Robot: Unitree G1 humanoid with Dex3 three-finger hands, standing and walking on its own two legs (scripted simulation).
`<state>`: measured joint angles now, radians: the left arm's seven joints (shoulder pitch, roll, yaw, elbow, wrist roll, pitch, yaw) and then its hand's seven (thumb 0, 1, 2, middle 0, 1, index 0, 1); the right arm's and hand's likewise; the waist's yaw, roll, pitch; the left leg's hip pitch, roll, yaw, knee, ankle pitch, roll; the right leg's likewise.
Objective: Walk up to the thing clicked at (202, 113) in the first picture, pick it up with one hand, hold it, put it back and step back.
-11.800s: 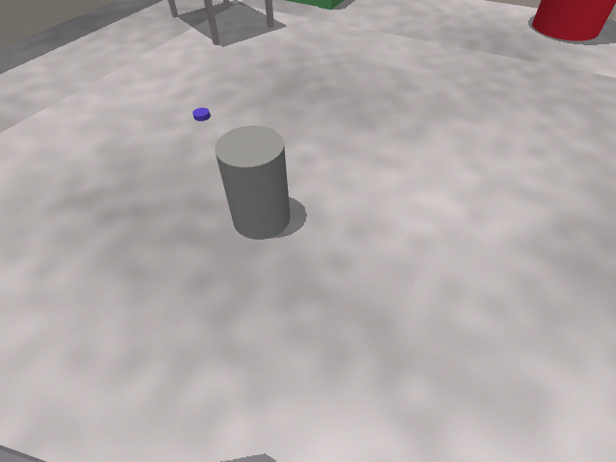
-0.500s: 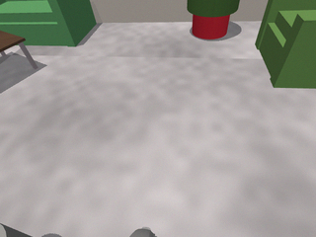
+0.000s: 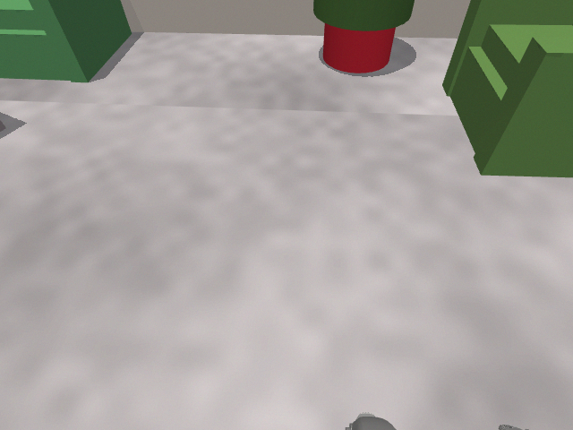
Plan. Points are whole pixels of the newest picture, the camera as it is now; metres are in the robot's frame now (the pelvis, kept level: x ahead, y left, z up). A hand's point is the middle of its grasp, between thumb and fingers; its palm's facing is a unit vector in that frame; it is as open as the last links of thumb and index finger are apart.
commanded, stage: walk up
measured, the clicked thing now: out of the picture +0.49 +1.51 -0.75
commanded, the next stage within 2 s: none
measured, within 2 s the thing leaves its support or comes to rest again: neither
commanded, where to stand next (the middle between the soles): +0.49 +0.01 m, yaw -1 degrees
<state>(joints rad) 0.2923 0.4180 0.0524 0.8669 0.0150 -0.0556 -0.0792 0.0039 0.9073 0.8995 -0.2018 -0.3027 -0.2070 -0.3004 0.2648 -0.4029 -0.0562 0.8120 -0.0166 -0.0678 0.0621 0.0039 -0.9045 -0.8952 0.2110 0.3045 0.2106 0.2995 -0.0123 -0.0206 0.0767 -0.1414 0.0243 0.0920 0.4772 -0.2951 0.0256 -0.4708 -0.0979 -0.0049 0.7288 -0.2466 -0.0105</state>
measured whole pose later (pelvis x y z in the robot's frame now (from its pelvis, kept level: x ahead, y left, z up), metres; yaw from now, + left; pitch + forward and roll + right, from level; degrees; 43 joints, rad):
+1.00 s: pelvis +0.43 -0.07 -0.02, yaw +34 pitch -2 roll +1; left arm 0.13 0.41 0.06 0.73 0.03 0.00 -0.05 0.00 0.91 0.90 -0.20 -0.30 -0.21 -0.30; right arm 0.32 -0.47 -0.07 0.78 -0.02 0.02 -0.03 0.01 -0.91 -0.90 0.21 0.30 0.21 0.30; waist -0.01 0.00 0.12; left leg -0.46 -0.02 -0.09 1.08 -0.48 0.00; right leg -0.43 -0.08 -0.06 0.71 -0.25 0.00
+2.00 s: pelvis +0.47 -0.07 -0.03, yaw +75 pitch -2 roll +1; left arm 0.27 0.47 0.06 0.85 0.01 0.02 0.00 0.01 0.91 0.90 -0.20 -0.30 -0.21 -0.30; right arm 0.23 -0.42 -0.06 0.84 -0.02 0.01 0.01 0.01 -0.91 -0.90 0.21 0.30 0.21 0.30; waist 0.02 -0.04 0.10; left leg -0.39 -0.03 -0.02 0.76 -0.34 0.02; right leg -0.43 -0.15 -0.05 1.03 -0.56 -0.01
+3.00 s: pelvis +0.49 -0.06 +0.01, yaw +85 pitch -3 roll +0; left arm 0.08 0.37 -0.01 1.14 0.00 -0.01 -0.01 0.00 0.91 0.90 -0.20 -0.30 -0.21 -0.30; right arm 0.04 -0.35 0.00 1.13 -0.01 -0.01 0.01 0.01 -0.91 -0.90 0.21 0.30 0.21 0.30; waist 0.02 -0.02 0.06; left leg -0.18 -0.03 -0.09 0.40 -0.18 0.00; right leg -0.15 -0.06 -0.08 0.39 -0.20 0.03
